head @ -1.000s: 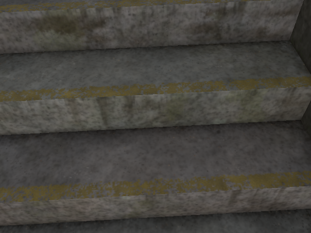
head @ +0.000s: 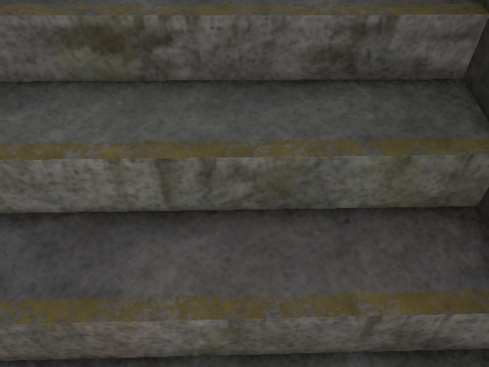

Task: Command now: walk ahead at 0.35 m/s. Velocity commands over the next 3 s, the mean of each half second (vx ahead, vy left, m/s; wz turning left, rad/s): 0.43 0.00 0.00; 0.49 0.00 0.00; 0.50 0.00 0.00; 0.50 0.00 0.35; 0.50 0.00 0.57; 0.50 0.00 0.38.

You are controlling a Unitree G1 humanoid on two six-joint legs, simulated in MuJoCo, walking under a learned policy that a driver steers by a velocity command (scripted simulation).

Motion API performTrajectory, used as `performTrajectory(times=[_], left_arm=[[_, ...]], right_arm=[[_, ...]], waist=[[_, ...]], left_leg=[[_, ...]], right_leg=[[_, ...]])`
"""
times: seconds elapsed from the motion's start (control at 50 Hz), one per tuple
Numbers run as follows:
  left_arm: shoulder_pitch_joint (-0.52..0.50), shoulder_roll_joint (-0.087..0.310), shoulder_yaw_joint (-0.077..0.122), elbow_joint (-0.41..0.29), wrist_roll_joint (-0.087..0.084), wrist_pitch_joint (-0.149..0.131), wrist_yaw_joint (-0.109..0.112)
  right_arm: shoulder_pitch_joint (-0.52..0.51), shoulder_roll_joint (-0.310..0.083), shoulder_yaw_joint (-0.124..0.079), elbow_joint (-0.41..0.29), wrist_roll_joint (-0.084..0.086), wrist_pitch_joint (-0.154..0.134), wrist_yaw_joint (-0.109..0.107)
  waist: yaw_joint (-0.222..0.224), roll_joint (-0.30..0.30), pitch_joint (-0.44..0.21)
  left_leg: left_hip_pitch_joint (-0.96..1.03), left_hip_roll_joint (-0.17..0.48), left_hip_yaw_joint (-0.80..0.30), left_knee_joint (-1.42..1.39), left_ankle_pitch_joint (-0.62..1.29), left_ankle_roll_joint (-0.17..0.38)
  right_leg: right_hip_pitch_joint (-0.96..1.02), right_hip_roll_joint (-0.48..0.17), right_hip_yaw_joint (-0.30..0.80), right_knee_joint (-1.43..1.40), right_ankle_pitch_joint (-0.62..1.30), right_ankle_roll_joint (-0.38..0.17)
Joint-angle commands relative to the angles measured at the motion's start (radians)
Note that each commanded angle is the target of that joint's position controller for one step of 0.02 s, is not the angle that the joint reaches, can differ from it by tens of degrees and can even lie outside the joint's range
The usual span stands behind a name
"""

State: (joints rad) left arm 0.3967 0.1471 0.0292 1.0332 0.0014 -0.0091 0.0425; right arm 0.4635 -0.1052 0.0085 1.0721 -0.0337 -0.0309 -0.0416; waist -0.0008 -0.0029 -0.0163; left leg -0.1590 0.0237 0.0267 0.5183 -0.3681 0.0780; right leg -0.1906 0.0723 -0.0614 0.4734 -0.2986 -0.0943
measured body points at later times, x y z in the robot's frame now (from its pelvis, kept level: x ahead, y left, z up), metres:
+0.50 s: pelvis +0.19 -0.08 +0.04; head +0.24 -0.09 +0.49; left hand +0.43 +0.08 -0.04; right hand +0.14 -0.32 -0.11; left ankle -0.02 +0.11 -0.58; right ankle +0.30 -0.17 -0.56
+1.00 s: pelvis +0.47 -0.11 +0.22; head +0.51 -0.13 +0.67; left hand +0.31 +0.07 +0.10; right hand +0.72 -0.23 +0.13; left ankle +0.59 -0.06 -0.38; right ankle +0.32 -0.17 -0.52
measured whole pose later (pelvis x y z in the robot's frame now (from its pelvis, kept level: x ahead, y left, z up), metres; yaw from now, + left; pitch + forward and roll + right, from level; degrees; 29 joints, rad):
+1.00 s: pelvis +0.47 -0.11 +0.22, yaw -1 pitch +3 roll +4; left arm 0.63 0.06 0.00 1.12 -0.02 -0.12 0.03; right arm -0.08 -0.02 0.07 0.70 -0.01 -0.01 -0.01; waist 0.07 -0.01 0.03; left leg -0.90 -0.05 0.25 1.27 -0.45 0.18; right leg -0.01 -0.04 -0.07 0.35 -0.11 -0.09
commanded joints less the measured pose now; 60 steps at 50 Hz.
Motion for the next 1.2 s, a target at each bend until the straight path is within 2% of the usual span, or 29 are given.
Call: performTrajectory(times=[0.02, 0.08, 0.16, 0.24, 0.34, 0.36, 0.38, 0.4, 0.42, 0.44, 0.46, 0.48, 0.52, 0.56, 0.62, 0.72, 0.76, 0.82, 0.88, 0.9, 0.94, 0.96, 0.98, 1.0, 1.02, 1.04, 1.1, 1.14, 1.2], left_arm=[[-0.076, 0.053, 0.009, -0.084, -0.007, -0.034, 0.000], [-0.069, 0.017, -0.004, -0.093, 0.014, -0.068, -0.019], [-0.255, 0.017, 0.015, -0.178, 0.016, -0.049, -0.021], [-0.550, -0.057, -0.025, -0.389, 0.019, -0.044, 0.005], [-0.747, -0.093, -0.100, -0.614, 0.021, -0.036, -0.028], [-0.632, -0.125, -0.123, -0.619, 0.009, -0.029, -0.046], [-0.516, -0.059, -0.096, -0.552, -0.019, -0.025, -0.050], [-0.175, -0.007, -0.058, -0.455, -0.016, -0.018, -0.036], [0.013, 0.092, -0.009, -0.397, 0.009, 0.001, -0.017], [0.101, 0.193, 0.033, -0.341, 0.054, 0.009, -0.018], [0.136, 0.339, 0.066, -0.265, 0.057, 0.009, 0.007], [0.032, 0.347, 0.082, -0.261, 0.037, 0.013, 0.008], [-0.233, 0.157, 0.038, -0.176, 0.010, -0.003, -0.022], [-0.186, -0.007, 0.002, -0.052, 0.019, -0.034, -0.028], [-0.009, -0.016, 0.007, 0.091, 0.029, -0.085, -0.049], [0.075, -0.002, -0.029, 0.126, 0.018, -0.126, -0.049], [0.136, 0.075, -0.012, 0.138, 0.021, -0.131, -0.056], [0.250, 0.028, -0.024, 0.166, 0.004, -0.104, -0.028], [0.353, 0.069, -0.009, 0.142, -0.016, -0.103, 0.024], [0.334, 0.064, -0.008, 0.127, -0.008, -0.094, 0.025], [0.325, 0.127, -0.001, 0.068, -0.003, -0.100, 0.026], [0.289, 0.160, 0.007, 0.049, -0.003, -0.115, 0.014], [0.199, 0.205, 0.025, -0.007, -0.024, -0.142, -0.016], [0.177, 0.174, 0.027, -0.064, -0.034, -0.167, -0.050], [0.080, 0.142, 0.039, -0.128, -0.007, -0.172, -0.091], [0.027, 0.065, 0.047, -0.185, 0.052, -0.160, -0.096], [-0.085, -0.052, 0.019, -0.342, 0.044, -0.125, -0.040], [-0.053, -0.125, -0.016, -0.348, 0.020, -0.084, -0.021], [-0.137, -0.119, -0.034, -0.380, 0.008, -0.036, -0.009]], right_arm=[[0.123, -0.041, -0.008, -0.017, 0.006, -0.033, -0.007], [0.228, -0.146, -0.046, -0.002, 0.003, -0.033, -0.020], [0.242, -0.213, -0.081, 0.026, -0.026, -0.033, -0.015], [0.221, -0.140, -0.057, 0.062, -0.042, -0.061, 0.020], [0.109, -0.143, -0.013, 0.094, 0.024, -0.057, 0.010], [0.013, -0.135, -0.007, 0.056, 0.058, -0.041, 0.001], [0.021, -0.179, -0.009, 0.003, 0.087, -0.044, 0.012], [0.022, -0.340, -0.041, -0.028, 0.091, -0.071, 0.032], [-0.016, -0.456, -0.090, -0.031, 0.108, -0.090, 0.047], [0.008, -0.460, -0.109, -0.028, 0.100, -0.100, 0.063], [-0.030, -0.243, -0.081, -0.098, 0.096, -0.117, 0.106], [0.021, -0.151, -0.079, -0.119, 0.022, -0.120, 0.114], [-0.056, -0.046, -0.061, -0.204, -0.011, -0.092, 0.100], [-0.150, -0.012, -0.040, -0.263, -0.038, -0.085, 0.070], [-0.213, 0.072, 0.003, -0.314, -0.016, -0.057, 0.043], [-0.381, 0.062, 0.027, -0.343, 0.033, -0.038, 0.016], [-0.553, 0.093, 0.044, -0.443, 0.023, -0.033, 0.003], [-0.685, 0.069, 0.062, -0.522, 0.016, -0.022, 0.023], [-0.661, 0.069, 0.060, -0.505, 0.022, 0.006, 0.050], [-0.615, 0.114, 0.073, -0.474, 0.033, 0.012, 0.052], [-0.514, 0.042, 0.052, -0.436, 0.075, 0.016, 0.030], [-0.359, 0.000, 0.030, -0.396, 0.041, 0.032, 0.023], [-0.225, -0.053, 0.002, -0.378, 0.015, 0.031, 0.024], [-0.108, -0.112, -0.029, -0.313, -0.005, 0.031, 0.016], [-0.026, -0.210, -0.075, -0.276, -0.009, 0.049, 0.013], [-0.195, -0.213, -0.095, -0.274, 0.030, 0.038, 0.017], [-0.218, -0.045, -0.070, -0.141, 0.014, -0.031, 0.017], [-0.174, 0.036, -0.044, -0.069, 0.001, -0.059, 0.035], [-0.137, -0.024, -0.047, -0.041, 0.014, -0.106, 0.057]], waist=[[-0.036, 0.058, 0.172], [-0.072, 0.260, 0.104], [-0.080, 0.132, 0.147], [-0.088, 0.043, 0.178], [-0.041, 0.059, 0.283], [0.030, 0.033, 0.219], [0.040, -0.017, 0.055], [0.186, 0.188, -0.231], [0.300, 0.250, -0.378], [0.312, 0.177, -0.446], [0.239, -0.336, -0.414], [0.141, -0.268, -0.439], [-0.040, -0.076, -0.116], [-0.063, -0.010, 0.000], [-0.058, -0.040, 0.054], [-0.026, -0.009, 0.104], [0.008, -0.081, 0.130], [0.036, -0.027, 0.135], [0.089, -0.078, 0.030], [0.064, -0.131, -0.040], [-0.021, -0.148, -0.166], [-0.112, -0.201, -0.239], [-0.193, -0.256, -0.292], [-0.201, -0.168, -0.328], [-0.245, 0.114, -0.310], [-0.130, 0.075, -0.225], [0.020, -0.126, 0.059], [0.078, -0.108, 0.101], [0.101, -0.064, 0.152]], left_leg=[[0.002, 0.034, -0.079, -0.137, 0.075, 0.065], [0.282, 0.288, -0.391, -0.268, 0.533, 0.186], [0.336, 0.369, -0.382, -0.288, 0.552, 0.285], [0.399, 0.362, -0.285, -0.348, 0.117, 0.154], [-0.042, 0.233, -0.062, -0.628, 0.093, 0.068], [-0.313, 0.182, 0.041, -0.723, 0.407, 0.078], [-0.398, 0.143, 0.058, -0.600, 0.913, 0.123], [-0.273, 0.194, 0.055, -0.334, 1.611, 0.128], [-0.054, 0.209, 0.028, -0.042, 1.822, 0.076], [-0.024, 0.185, -0.056, 0.312, 1.552, 0.035], [-0.340, -0.113, -0.105, 0.783, 0.333, -0.018], [-0.396, -0.158, -0.348, 1.202, 0.213, 0.005], [-0.547, -0.063, -0.192, 1.348, 0.356, 0.018], [-0.693, -0.058, -0.156, 1.477, 0.389, 0.050], [-0.973, -0.049, -0.175, 1.666, 0.244, 0.087], [-1.098, -0.062, -0.015, 1.649, 0.300, 0.046], [-1.347, -0.053, -0.018, 1.808, 0.066, 0.068], [-1.265, -0.002, 0.100, 1.446, 0.095, 0.056], [-0.968, 0.023, 0.204, 1.107, 0.030, 0.058], [-0.818, -0.008, 0.232, 1.024, -0.007, 0.085], [-0.416, -0.151, 0.296, 0.774, -0.115, 0.106], [-0.347, -0.141, 0.225, 0.718, -0.156, 0.130], [-0.210, -0.142, 0.119, 0.528, -0.188, 0.155], [0.014, 0.015, -0.210, 0.383, -0.389, 0.223], [0.042, 0.245, -0.868, -0.122, -0.713, 0.360], [-0.071, 0.267, -1.103, -0.287, -0.752, 0.323], [-0.278, 0.224, -0.624, -0.168, -0.309, 0.185], [-0.312, 0.168, -0.365, -0.123, -0.054, 0.116], [-0.355, 0.102, -0.137, -0.185, 0.084, 0.034]], right_leg=[[-0.143, -0.133, 0.143, -0.097, 0.033, -0.094], [-0.374, -0.045, -0.026, 0.333, -0.054, -0.023], [-0.788, -0.093, 0.038, 1.190, -0.334, 0.016], [-1.339, -0.111, 0.153, 1.733, -0.502, -0.066], [-1.157, -0.214, -0.029, 1.336, -0.423, -0.046], [-0.638, -0.214, -0.064, 0.984, -0.244, -0.072], [-0.220, -0.096, -0.181, 0.885, -0.109, -0.050], [0.132, -0.006, -0.136, 0.967, -0.028, -0.051], [0.140, 0.004, -0.049, 0.769, -0.052, -0.055], [0.190, -0.029, 0.155, 0.574, -0.196, -0.081], [0.232, -0.360, 0.782, 0.051, -0.165, -0.154], [0.125, -0.412, 1.110, -0.163, -0.291, -0.128], [-0.210, -0.347, 0.875, -0.091, -0.623, -0.105], [-0.306, -0.293, 0.561, -0.001, -0.323, -0.091], [-0.201, -0.278, 0.366, -0.048, -0.029, -0.086], [-0.250, -0.257, 0.179, -0.180, 0.061, -0.048], [-0.069, -0.290, 0.214, -0.243, 0.057, -0.057], [-0.047, -0.226, 0.168, -0.320, 0.019, -0.014], [0.127, -0.266, 0.118, -0.464, 0.552, -0.065], [0.165, -0.246, 0.025, -0.408, 0.833, -0.073], [0.155, -0.296, 0.019, -0.172, 1.832, -0.067], [0.253, -0.373, 0.054, -0.008, 1.995, -0.083], [0.263, -0.369, 0.046, 0.211, 1.899, -0.091], [-0.060, -0.267, 0.034, 0.514, 1.583, -0.066], [-0.360, 0.011, 0.042, 1.016, 0.388, -0.028], [-0.525, -0.005, 0.253, 1.428, 0.239, -0.017], [-0.794, -0.027, 0.223, 1.707, 0.237, -0.057], [-0.892, -0.011, 0.277, 1.770, 0.186, -0.077], [-0.956, -0.015, 0.229, 1.537, 0.192, -0.061]])
Next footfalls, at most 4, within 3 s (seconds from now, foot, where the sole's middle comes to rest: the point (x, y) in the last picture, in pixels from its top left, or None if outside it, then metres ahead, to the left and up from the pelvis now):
0.42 right None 0.34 -0.18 -0.59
0.98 left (280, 263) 0.63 -0.05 -0.41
1.46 right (358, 114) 0.94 -0.25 -0.23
1.98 left None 1.22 -0.05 -0.05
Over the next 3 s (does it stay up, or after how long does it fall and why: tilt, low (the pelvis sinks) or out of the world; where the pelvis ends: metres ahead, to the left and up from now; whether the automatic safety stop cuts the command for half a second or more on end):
stays up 1.63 0.21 0.92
